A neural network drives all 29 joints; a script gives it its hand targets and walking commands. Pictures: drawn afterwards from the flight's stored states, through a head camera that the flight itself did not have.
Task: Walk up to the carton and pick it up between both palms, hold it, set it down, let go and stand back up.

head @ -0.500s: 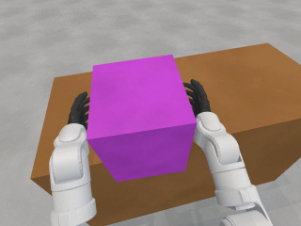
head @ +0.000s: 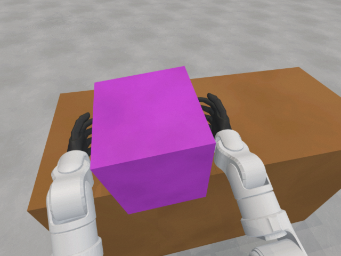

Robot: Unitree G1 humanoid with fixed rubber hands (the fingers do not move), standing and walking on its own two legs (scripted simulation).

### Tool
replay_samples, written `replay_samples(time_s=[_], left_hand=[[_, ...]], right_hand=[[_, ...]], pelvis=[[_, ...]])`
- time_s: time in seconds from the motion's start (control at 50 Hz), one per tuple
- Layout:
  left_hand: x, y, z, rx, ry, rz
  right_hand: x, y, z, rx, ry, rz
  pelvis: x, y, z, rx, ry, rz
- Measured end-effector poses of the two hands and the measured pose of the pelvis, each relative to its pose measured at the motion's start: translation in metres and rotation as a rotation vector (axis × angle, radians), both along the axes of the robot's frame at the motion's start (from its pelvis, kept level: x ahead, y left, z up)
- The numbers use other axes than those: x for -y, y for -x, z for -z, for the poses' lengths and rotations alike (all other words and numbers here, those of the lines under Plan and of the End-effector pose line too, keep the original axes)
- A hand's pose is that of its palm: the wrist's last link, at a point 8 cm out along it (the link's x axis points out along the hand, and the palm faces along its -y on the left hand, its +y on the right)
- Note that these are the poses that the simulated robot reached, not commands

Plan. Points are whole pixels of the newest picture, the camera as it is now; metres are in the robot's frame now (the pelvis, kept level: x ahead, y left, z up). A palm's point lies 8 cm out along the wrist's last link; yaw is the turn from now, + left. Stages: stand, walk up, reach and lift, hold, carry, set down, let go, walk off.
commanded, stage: hold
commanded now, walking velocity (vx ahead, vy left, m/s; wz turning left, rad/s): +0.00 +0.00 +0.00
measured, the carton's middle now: (154, 144) +0.36 +0.02 +0.11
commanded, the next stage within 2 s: set down in 0.56 s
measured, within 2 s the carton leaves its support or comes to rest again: neither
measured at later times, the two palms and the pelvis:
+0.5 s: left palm (99, 138) +0.34 +0.14 +0.16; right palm (234, 119) +0.36 -0.15 +0.18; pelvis -0.01 +0.00 +0.00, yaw -4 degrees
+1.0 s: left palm (102, 136) +0.34 +0.13 +0.16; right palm (239, 126) +0.34 -0.16 +0.17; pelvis -0.02 +0.00 +0.00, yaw -2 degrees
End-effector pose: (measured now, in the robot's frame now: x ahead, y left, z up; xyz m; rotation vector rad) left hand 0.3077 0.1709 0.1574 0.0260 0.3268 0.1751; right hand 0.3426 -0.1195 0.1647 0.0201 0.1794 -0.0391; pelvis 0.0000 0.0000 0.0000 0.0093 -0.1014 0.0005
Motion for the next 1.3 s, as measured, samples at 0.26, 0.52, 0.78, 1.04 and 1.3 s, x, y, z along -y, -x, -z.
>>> replay_samples(time_s=[0.26,0.52,0.78,1.04,1.3], left_hand=[[0.042,-0.02,-0.022,0.048,-0.017,0.115],[0.027,-0.03,-0.002,0.035,0.071,0.043],[0.002,0.004,-0.002,-0.025,-0.01,0.005],[0.042,-0.036,-0.002,-0.02,0.035,0.103],[0.019,-0.044,0.013,-0.002,0.026,-0.026]], right_hand=[[0.044,0.017,-0.007,0.051,-0.014,0.125],[0.027,-0.014,-0.017,0.039,0.028,0.058],[0.002,0.007,0.007,-0.021,-0.035,0.015],[0.044,-0.006,-0.003,-0.016,0.027,0.109],[0.017,-0.051,0.003,0.01,0.032,-0.015]], pelvis=[[-0.006,0.028,-0.001,-0.041,0.016,0.007],[0.0,0.01,-0.001,-0.056,0.008,0.06],[-0.003,0.013,0.0,0.001,0.006,-0.014],[-0.002,0.022,-0.001,-0.049,0.014,0.046],[0.006,-0.004,-0.001,-0.081,0.003,0.013]])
